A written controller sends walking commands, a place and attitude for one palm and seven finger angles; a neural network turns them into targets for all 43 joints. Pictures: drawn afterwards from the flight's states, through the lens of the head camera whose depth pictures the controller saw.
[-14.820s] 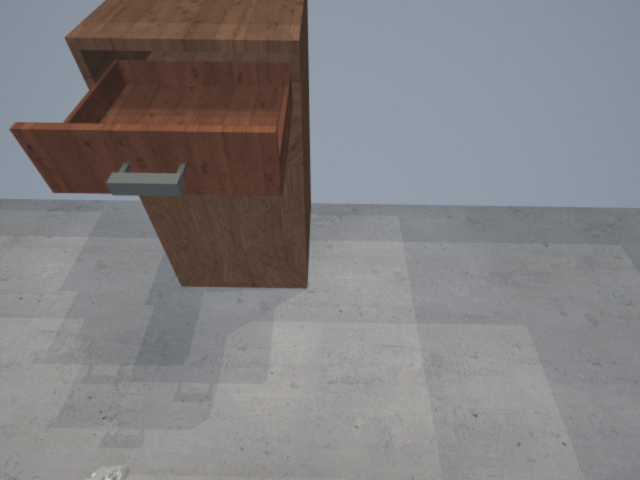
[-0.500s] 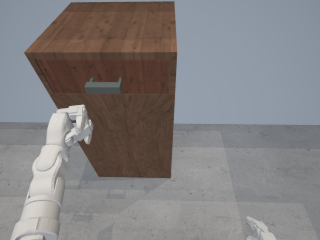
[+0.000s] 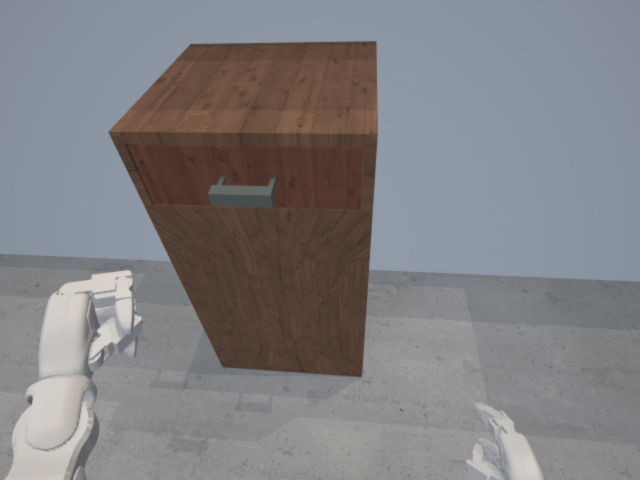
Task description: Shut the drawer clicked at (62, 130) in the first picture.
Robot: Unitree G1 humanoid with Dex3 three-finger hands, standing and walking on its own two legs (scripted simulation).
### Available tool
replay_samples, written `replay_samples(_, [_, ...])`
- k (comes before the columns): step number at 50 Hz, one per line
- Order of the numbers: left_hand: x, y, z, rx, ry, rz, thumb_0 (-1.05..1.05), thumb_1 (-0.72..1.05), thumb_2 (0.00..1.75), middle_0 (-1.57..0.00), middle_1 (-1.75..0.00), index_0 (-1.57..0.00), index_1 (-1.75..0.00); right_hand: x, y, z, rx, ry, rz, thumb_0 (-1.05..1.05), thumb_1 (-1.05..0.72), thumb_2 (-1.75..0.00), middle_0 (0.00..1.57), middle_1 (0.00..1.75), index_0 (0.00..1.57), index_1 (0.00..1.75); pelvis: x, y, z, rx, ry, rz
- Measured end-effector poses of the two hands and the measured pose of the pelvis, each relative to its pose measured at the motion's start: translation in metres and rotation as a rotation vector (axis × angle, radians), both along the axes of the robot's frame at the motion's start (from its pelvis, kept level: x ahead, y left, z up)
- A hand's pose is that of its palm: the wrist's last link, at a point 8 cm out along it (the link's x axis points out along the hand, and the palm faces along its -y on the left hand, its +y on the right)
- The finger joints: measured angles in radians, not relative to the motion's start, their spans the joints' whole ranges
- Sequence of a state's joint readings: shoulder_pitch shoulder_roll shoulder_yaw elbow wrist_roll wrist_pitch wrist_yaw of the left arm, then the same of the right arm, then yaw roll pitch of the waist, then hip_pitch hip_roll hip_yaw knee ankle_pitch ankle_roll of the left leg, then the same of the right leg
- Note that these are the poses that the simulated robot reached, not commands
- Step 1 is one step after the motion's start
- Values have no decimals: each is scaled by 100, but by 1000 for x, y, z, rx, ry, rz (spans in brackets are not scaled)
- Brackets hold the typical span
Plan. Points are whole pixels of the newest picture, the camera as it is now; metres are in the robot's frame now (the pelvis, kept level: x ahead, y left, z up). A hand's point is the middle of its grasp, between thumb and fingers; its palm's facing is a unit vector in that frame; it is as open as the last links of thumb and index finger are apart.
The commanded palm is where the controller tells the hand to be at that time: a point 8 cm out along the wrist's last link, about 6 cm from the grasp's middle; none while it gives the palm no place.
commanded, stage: draw the hand back to the body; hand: left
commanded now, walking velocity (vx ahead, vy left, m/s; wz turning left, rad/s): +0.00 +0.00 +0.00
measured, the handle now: (244, 188) +0.59 +0.21 +0.04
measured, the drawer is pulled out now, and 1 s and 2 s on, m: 0.00 0.00 0.00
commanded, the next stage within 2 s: step back with the hand held close in 0.40 s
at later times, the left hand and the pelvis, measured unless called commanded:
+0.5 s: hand (75, 364) +0.18 +0.25 +0.15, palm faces +0.41 -0.83 -0.37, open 3.2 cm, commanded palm +0.13 +0.29 +0.17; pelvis +0.00 +0.01 +0.00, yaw +1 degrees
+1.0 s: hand (40, 395) +0.15 +0.27 +0.15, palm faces +0.29 -0.82 -0.50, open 3.2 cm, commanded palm +0.09 +0.31 +0.17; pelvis -0.05 +0.03 +0.00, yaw -1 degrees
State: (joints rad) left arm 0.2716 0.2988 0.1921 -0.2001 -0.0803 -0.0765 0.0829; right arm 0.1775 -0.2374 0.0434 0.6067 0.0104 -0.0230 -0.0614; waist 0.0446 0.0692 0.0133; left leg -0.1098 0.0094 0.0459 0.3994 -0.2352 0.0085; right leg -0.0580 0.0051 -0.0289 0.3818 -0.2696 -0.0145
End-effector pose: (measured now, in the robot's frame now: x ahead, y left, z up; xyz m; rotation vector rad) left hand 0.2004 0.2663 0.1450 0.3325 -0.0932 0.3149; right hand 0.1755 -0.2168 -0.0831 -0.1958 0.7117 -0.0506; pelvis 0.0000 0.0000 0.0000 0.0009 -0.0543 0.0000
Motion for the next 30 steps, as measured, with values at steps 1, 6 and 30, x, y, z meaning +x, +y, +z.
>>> replay_samples(1, [-5,1,2,8,-4,2,2,89,90,-140,-160,-140,-160,0,0,0,1,0,0,1,-91,-90,21,30,20,30,0,1,0,0,-2,0])
replay_samples(6, [-28,5,14,55,-20,18,1,89,90,-140,-160,-140,-160,-1,1,-1,0,-4,-1,2,-91,-90,21,30,20,30,3,3,0,-2,-6,-1])
replay_samples(30, [-60,24,32,132,-74,63,2,89,90,-141,-160,-140,-160,4,12,10,-25,-53,16,2,-90,-90,21,30,20,30,-2,10,-1,-16,2,4])
